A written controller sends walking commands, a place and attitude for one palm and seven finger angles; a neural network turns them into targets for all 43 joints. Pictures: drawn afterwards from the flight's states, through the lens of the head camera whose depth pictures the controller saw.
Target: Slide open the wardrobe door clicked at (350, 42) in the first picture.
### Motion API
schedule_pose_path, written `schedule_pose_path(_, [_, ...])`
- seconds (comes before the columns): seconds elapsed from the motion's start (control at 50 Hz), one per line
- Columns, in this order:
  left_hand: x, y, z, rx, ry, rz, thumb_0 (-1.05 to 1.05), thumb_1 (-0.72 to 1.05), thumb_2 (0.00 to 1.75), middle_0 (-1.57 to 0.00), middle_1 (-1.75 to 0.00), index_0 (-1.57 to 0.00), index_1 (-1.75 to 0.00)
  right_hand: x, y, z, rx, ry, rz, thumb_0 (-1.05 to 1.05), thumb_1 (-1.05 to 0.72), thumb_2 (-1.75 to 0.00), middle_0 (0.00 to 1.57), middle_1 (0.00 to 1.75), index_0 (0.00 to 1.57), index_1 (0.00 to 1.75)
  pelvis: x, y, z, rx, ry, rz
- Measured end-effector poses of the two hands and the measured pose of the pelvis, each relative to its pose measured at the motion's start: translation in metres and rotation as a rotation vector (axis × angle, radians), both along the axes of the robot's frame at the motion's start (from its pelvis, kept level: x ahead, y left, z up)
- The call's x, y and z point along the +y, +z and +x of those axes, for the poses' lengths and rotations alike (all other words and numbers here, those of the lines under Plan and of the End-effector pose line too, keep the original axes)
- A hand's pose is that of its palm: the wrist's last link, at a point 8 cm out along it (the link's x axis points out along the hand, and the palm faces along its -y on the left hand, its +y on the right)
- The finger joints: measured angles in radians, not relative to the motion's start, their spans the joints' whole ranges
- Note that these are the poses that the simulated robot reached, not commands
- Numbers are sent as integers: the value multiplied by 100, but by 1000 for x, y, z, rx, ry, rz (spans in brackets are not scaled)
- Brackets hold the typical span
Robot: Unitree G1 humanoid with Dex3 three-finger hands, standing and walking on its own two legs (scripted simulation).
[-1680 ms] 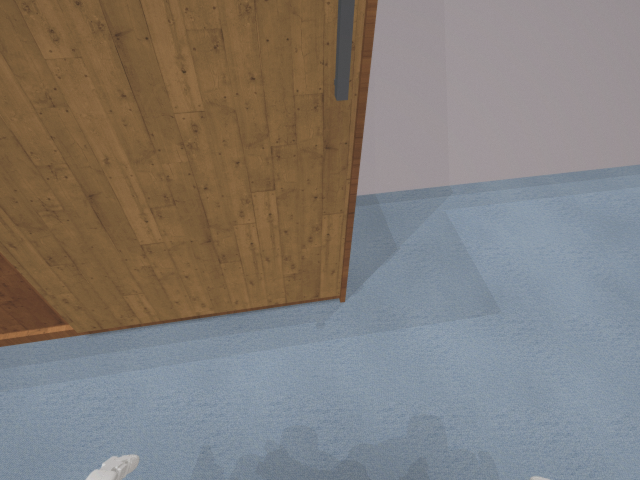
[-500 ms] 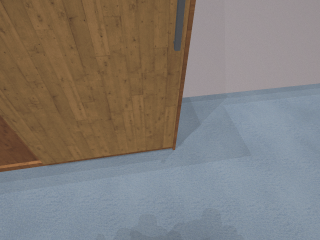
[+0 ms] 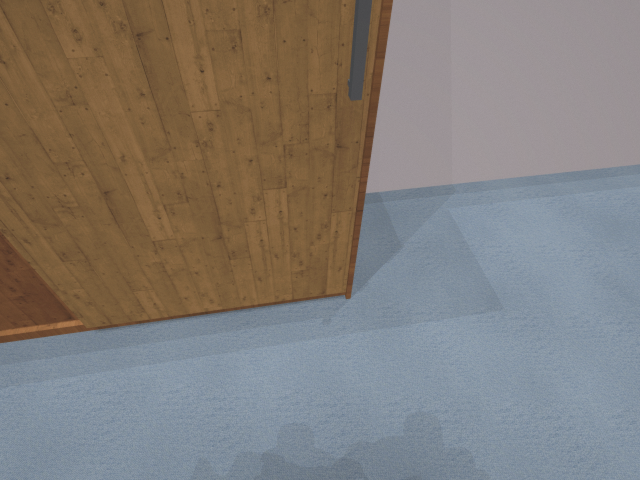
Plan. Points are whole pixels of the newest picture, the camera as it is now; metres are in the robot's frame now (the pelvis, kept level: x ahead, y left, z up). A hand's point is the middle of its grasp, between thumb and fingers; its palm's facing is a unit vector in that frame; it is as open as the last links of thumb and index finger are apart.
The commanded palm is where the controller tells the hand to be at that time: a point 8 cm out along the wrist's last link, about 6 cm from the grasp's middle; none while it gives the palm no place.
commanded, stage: turn to face it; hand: right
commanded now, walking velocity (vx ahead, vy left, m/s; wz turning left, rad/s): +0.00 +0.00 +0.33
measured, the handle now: (359, 11) +0.82 -0.03 +0.23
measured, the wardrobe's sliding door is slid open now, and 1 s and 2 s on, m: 0.00 0.00 0.00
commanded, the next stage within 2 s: take the last steps up to it in 0.48 s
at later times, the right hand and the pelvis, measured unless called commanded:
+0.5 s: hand out of the picture +0.06 -0.19 -0.19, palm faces -0.12 +0.97 -0.20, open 7.4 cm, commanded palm none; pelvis -0.02 -0.01 -0.02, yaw +6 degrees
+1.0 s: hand out of the picture +0.04 -0.18 -0.18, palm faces -0.12 +0.98 -0.16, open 7.4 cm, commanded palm none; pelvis +0.04 -0.01 -0.01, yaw +12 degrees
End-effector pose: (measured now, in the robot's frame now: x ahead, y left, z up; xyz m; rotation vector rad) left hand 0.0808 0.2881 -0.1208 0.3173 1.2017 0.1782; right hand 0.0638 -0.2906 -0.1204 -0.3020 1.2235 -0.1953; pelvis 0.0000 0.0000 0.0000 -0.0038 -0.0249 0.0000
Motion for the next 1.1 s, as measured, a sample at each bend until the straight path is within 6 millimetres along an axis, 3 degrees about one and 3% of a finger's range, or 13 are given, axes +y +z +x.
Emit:
schedule_pose_path(0.14, [-15, -10, -17, 4, 55, -35, 0, 90, 90, -20, -30, -20, -30, 18, -12, -4, 42, 20, 32, 0, -90, -90, 20, 30, 20, 30, 0, -5, -3, 5, 43, -2])
schedule_pose_path(0.38, [-40, -33, -84, 89, 186, -110, 0, 90, 90, -21, -30, -20, -30, 57, -30, -9, 61, 81, 114, 0, -90, -90, 20, 30, 21, 30, 1, -15, -17, 14, 95, -4])
schedule_pose_path(0.62, [-62, -23, -136, 129, 294, -75, 0, 90, 90, -20, -30, -20, -30, 42, -36, 7, 54, 125, 134, 0, -90, -90, 20, 30, 21, 30, -21, -14, -23, 33, 158, 1])
schedule_pose_path(0.72, [-70, -23, -143, 121, 326, -107, 0, 90, 90, -20, -30, -20, -30, 42, -25, 18, 48, 161, 124, 0, -91, -90, 20, 30, 20, 30, -19, -8, -14, 31, 201, 13])
schedule_pose_path(0.82, [-70, -41, -148, 139, 354, -155, 0, 90, 90, -21, -30, -20, -30, 58, -29, 26, 15, 176, 119, 0, -91, -90, 20, 30, 20, 30, -7, -17, 0, 19, 215, 12])
schedule_pose_path(0.92, [-70, -36, -124, 168, 325, -178, 0, 90, 90, -20, -30, -20, -30, 65, -28, 5, 47, 104, 144, 0, -91, -90, 20, 30, 20, 30, -6, -11, 22, 13, 205, 20])
schedule_pose_path(1.02, [-69, -23, -68, 95, 308, -161, 0, 91, 90, -20, -30, -20, -30, 63, -31, -23, 199, 61, 172, 0, -91, -90, 20, 30, 20, 30, -13, -6, 50, 21, 202, 23])
schedule_pose_path(1.1, [-76, -19, -14, 57, 270, -138, 0, 91, 90, -20, -30, -20, -30, 52, -38, -30, 297, 21, 197, 0, -90, -90, 20, 30, 20, 30, -26, -10, 79, 28, 189, 37])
